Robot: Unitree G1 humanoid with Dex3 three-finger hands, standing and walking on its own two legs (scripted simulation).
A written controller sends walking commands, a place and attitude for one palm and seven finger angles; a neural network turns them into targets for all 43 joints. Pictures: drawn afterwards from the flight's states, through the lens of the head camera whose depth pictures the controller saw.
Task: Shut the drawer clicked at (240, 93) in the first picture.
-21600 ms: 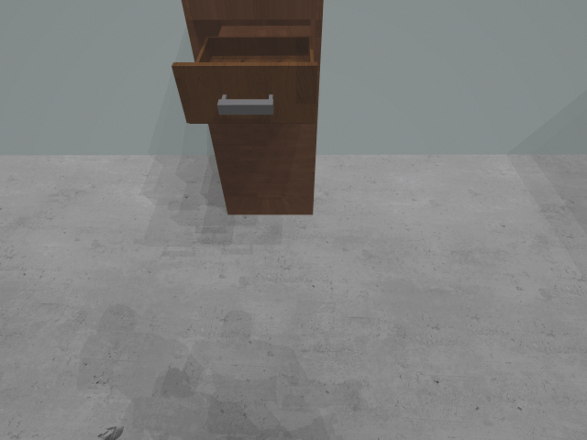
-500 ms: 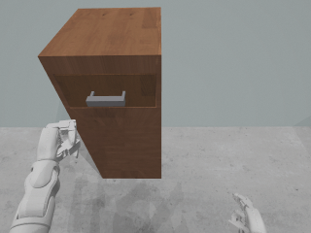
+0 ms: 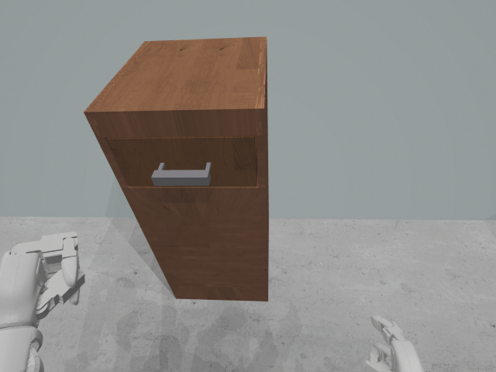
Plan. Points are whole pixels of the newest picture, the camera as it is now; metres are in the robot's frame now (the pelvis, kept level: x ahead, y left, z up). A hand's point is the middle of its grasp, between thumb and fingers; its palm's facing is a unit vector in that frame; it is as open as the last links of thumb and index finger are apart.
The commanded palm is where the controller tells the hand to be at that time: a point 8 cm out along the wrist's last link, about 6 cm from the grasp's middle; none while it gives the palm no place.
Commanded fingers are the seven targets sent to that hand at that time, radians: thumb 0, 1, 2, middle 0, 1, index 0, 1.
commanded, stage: draw the hand back to the body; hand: left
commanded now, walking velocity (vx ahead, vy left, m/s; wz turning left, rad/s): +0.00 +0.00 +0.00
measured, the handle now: (183, 171) +0.56 +0.23 +0.00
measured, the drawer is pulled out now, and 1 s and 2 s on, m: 0.00 0.00 0.00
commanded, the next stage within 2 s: step back with the hand held close in 0.22 s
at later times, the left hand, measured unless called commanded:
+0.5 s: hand (59, 266) +0.19 +0.25 +0.17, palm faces +0.38 -0.81 -0.45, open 3.3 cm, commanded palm +0.13 +0.28 +0.17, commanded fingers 0.00 0.90 0.90 -1.40 -1.60 -1.40 -1.60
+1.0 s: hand (1, 344) +0.10 +0.28 +0.15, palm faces +0.35 -0.80 -0.49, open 3.3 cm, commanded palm +0.05 +0.31 +0.17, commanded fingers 0.00 0.90 0.90 -1.40 -1.60 -1.40 -1.60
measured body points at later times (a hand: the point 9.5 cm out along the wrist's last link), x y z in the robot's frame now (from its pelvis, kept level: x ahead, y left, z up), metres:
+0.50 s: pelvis -0.01 +0.00 +0.00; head -0.01 -0.02 +0.45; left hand +0.16 +0.29 +0.20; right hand +0.18 -0.22 -0.08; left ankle -0.01 +0.11 -0.74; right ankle -0.05 -0.10 -0.74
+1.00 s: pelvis -0.08 +0.03 -0.01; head -0.06 +0.03 +0.44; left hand +0.08 +0.32 +0.18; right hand +0.10 -0.20 -0.09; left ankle -0.01 +0.11 -0.74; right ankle -0.05 -0.10 -0.74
